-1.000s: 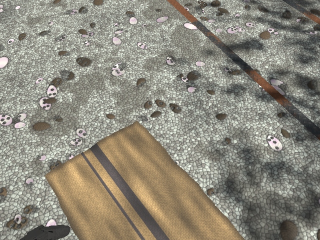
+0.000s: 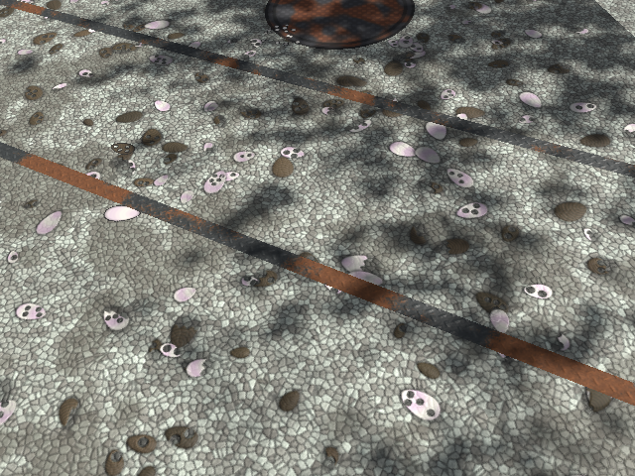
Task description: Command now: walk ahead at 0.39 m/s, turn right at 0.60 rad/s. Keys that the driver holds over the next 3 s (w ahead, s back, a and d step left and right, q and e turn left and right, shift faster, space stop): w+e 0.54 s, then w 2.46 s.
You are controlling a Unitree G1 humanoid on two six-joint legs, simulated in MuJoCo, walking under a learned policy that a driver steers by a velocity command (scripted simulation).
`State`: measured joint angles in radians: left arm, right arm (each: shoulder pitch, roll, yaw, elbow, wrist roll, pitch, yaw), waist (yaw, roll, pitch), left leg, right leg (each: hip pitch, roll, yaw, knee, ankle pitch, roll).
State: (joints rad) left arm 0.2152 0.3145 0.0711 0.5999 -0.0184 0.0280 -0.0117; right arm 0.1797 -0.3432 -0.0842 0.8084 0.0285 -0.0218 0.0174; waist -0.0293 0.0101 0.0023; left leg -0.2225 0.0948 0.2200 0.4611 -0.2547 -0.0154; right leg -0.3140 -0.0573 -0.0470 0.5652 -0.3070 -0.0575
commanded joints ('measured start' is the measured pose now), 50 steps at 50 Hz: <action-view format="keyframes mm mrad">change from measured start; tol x32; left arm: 1 287 267 91 23 -8 -11 21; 42 -214 29 -18 -96 -3 -96 -28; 50 136 132 24 16 14 -97 -9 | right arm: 1 -142 -6 13 -123 -40 -21 14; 50 71 -95 23 -40 18 -92 1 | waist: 1 120 -305 -42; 21 -63 -134 -111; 23 -17 379 -364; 32 19 61 30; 50 117 -125 -157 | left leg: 1 -471 -40 5 457 -301 3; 4 -706 -26 -264 634 -181 37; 21 147 -57 -279 23 183 73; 23 615 315 -1023 -155 -195 271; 29 105 158 -480 -273 34 199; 45 219 131 -140 27 748 127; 48 -459 -102 -288 834 -306 23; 50 -541 -4 -278 824 -174 43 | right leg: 1 434 -215 470 -237 -98 -202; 19 198 -139 404 -233 267 -107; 21 113 -35 341 46 382 -48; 24 -464 62 253 765 -246 51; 45 97 77 -24 -71 223 -48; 48 720 -335 805 -236 -4 -278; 50 484 -254 510 -251 140 -211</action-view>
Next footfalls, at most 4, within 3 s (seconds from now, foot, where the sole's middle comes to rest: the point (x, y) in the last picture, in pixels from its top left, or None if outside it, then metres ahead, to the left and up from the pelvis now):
0.42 left None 0.38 0.07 -0.77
0.92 right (482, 439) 0.55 -0.29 -0.77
1.44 left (413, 295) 0.92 -0.20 -0.77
1.96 right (532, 232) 1.11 -0.54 -0.77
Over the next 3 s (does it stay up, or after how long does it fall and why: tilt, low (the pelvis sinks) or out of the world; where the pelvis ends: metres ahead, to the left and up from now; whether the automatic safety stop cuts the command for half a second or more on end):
stays up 1.53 -0.58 0.00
